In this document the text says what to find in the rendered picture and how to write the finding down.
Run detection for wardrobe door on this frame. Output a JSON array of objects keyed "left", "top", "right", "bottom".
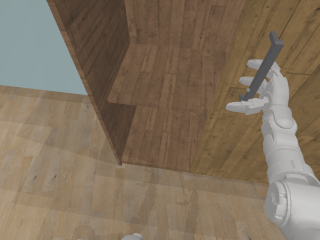
[{"left": 189, "top": 0, "right": 320, "bottom": 184}]

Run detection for handle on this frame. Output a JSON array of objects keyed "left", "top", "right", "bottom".
[{"left": 239, "top": 31, "right": 284, "bottom": 102}]

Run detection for right robot forearm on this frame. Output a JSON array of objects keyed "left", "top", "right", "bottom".
[{"left": 261, "top": 105, "right": 320, "bottom": 187}]

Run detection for right robot hand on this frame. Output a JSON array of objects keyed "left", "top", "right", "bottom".
[{"left": 225, "top": 59, "right": 289, "bottom": 115}]

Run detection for right robot upper arm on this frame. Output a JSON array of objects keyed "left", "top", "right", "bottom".
[{"left": 264, "top": 180, "right": 320, "bottom": 240}]

